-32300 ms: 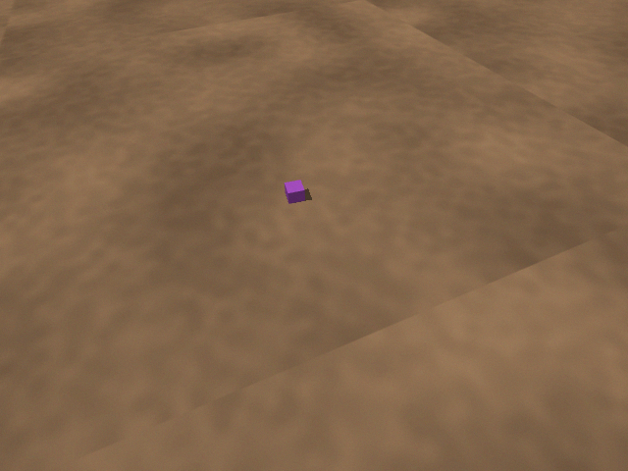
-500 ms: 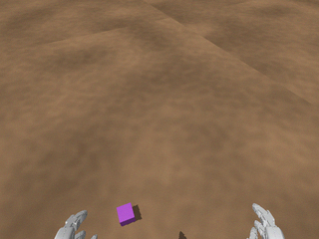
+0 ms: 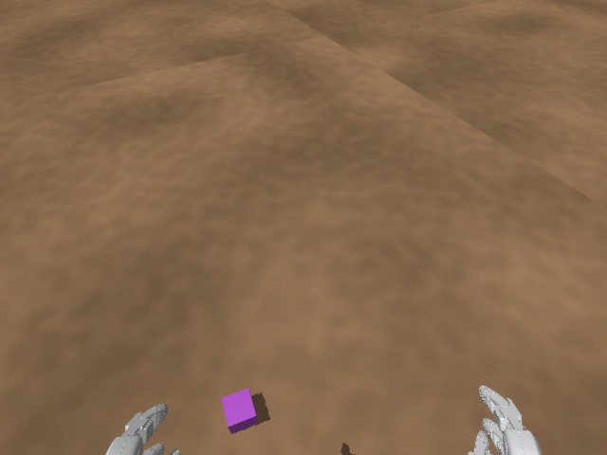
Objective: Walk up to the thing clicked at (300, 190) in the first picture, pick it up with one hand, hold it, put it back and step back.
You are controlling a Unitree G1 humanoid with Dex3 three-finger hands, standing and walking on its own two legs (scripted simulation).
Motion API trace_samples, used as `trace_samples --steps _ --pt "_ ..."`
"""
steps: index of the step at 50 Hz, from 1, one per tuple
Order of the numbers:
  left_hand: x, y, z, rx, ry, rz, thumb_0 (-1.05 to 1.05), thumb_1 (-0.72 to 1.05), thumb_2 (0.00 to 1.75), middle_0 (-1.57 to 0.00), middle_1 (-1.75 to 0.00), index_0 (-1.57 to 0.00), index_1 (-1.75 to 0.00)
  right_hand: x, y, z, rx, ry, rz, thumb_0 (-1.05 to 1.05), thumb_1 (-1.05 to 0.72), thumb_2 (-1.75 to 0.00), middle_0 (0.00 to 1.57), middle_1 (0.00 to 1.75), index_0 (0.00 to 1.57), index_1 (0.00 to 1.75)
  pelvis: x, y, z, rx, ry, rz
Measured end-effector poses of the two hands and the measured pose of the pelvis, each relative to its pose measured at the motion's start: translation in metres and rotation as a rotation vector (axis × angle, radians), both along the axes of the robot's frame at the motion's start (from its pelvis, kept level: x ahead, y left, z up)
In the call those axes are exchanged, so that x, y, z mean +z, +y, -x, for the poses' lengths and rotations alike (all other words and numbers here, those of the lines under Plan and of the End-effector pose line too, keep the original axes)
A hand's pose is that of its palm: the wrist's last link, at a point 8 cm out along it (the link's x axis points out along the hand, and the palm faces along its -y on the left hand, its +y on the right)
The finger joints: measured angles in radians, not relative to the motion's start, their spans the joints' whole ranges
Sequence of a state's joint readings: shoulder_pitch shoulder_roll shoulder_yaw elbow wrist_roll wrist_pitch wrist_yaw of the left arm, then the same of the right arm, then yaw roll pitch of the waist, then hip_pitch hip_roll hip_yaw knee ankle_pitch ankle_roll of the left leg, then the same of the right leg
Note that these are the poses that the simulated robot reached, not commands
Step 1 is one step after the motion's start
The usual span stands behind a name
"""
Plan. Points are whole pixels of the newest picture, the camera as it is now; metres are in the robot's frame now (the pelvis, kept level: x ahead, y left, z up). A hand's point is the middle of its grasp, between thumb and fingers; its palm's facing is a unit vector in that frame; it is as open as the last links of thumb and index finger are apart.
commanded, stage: stand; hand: left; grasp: from above
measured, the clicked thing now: (240, 410) +0.44 +0.21 -0.68
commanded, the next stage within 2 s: none
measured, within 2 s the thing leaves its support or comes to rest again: neither
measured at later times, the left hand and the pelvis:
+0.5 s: hand out of the picture +0.06 +0.23 -0.11, palm faces +0.03 -0.95 -0.32, open 7.4 cm; pelvis -0.01 +0.00 +0.05, yaw +0 degrees
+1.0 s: hand out of the picture +0.04 +0.24 -0.10, palm faces +0.02 -0.94 -0.33, open 7.4 cm; pelvis -0.01 +0.00 +0.06, yaw -1 degrees
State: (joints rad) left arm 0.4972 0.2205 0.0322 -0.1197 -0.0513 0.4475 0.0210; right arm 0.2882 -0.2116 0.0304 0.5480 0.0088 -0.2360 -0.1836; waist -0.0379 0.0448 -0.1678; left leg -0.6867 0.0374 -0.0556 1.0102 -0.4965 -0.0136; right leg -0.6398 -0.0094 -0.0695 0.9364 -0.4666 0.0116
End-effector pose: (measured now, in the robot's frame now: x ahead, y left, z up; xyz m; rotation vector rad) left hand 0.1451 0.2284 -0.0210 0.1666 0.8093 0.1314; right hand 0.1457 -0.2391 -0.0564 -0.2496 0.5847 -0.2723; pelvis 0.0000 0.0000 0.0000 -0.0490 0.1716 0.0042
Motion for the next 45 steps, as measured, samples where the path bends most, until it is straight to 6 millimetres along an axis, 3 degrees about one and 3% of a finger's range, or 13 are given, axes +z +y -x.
trace_samples --steps 4,9,18,24,30,36,45 --pt "0.000 0.002 -0.002 -0.017 -0.025 -0.030 0.01 0.76 0.82 -0.19 -0.27 -0.19 -0.28 -0.002 0.000 0.001 0.026 0.027 0.017 0.01 -0.90 -0.90 0.20 0.30 0.21 0.30 0.001 0.000 0.003 0.000 -0.023 -0.004" --pt "-0.027 0.021 0.001 -0.038 0.004 -0.118 0.01 0.82 0.85 -0.19 -0.28 -0.20 -0.29 -0.021 -0.012 0.017 0.152 0.312 0.035 0.01 -0.90 -0.90 0.21 0.30 0.21 0.30 0.013 -0.002 0.012 -0.009 -0.111 -0.036" --pt "-0.049 0.048 0.055 0.033 0.218 -0.130 0.01 0.89 0.89 -0.20 -0.29 -0.20 -0.30 -0.017 -0.035 0.060 0.048 0.483 -0.007 0.01 -0.90 -0.90 0.21 0.30 0.21 0.30 0.032 0.001 0.012 -0.013 -0.174 -0.043" --pt "-0.051 0.049 0.092 0.069 0.344 -0.112 0.01 0.90 0.90 -0.20 -0.29 -0.20 -0.30 -0.015 -0.035 0.078 0.014 0.556 -0.030 0.01 -0.90 -0.90 0.20 0.30 0.20 0.30 0.045 0.002 0.009 -0.011 -0.199 -0.042" --pt "-0.050 0.046 0.115 0.095 0.425 -0.099 0.01 0.91 0.90 -0.20 -0.29 -0.20 -0.30 -0.014 -0.030 0.087 0.002 0.601 -0.057 0.01 -0.90 -0.90 0.20 0.30 0.20 0.30 0.054 0.002 0.008 -0.011 -0.220 -0.044" --pt "-0.046 0.047 0.121 0.103 0.456 -0.102 0.01 0.91 0.90 -0.20 -0.30 -0.20 -0.30 -0.014 -0.029 0.093 -0.010 0.623 -0.072 0.01 -0.90 -0.90 0.20 0.30 0.20 0.30 0.060 0.001 0.009 -0.013 -0.236 -0.045" --pt "-0.040 0.052 0.114 0.098 0.449 -0.117 0.01 0.91 0.90 -0.20 -0.30 -0.20 -0.30 -0.010 -0.035 0.100 -0.027 0.631 -0.069 0.01 -0.90 -0.90 0.20 0.30 0.20 0.30 0.064 0.000 0.012 -0.017 -0.247 -0.046"
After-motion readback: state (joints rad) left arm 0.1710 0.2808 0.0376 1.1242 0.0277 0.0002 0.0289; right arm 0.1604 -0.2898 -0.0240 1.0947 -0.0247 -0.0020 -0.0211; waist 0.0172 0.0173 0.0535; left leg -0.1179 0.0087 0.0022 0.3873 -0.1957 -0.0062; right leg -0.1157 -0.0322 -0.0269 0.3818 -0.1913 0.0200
